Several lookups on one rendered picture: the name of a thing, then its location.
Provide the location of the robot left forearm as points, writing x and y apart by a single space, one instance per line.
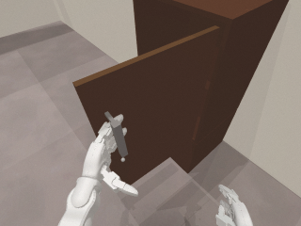
82 203

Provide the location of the cupboard door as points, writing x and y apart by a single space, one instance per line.
159 95

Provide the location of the robot left hand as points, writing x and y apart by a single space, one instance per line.
99 152

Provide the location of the handle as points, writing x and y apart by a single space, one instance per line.
118 134

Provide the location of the robot right hand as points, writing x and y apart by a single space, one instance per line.
236 213

